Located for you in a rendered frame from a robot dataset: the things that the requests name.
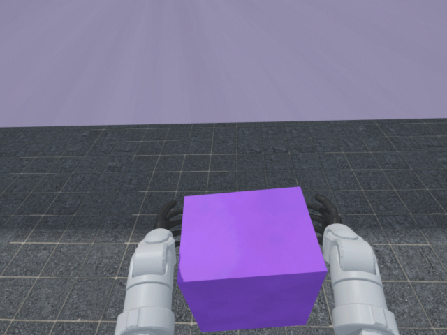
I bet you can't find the right robot forearm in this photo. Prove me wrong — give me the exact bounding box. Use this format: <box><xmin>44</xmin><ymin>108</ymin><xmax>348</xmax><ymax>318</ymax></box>
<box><xmin>323</xmin><ymin>223</ymin><xmax>400</xmax><ymax>335</ymax></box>

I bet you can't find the carton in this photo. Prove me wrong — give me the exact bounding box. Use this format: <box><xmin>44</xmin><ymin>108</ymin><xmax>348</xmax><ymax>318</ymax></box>
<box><xmin>177</xmin><ymin>186</ymin><xmax>328</xmax><ymax>332</ymax></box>

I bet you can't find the right robot hand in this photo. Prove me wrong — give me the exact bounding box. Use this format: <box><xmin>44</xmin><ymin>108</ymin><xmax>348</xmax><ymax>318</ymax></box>
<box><xmin>306</xmin><ymin>194</ymin><xmax>342</xmax><ymax>245</ymax></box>

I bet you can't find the left robot forearm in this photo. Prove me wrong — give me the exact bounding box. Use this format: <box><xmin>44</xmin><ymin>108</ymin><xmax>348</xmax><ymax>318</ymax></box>
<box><xmin>115</xmin><ymin>228</ymin><xmax>176</xmax><ymax>335</ymax></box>

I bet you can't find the left robot hand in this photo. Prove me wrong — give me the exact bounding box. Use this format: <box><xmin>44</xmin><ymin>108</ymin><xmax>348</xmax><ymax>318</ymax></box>
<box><xmin>153</xmin><ymin>200</ymin><xmax>183</xmax><ymax>248</ymax></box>

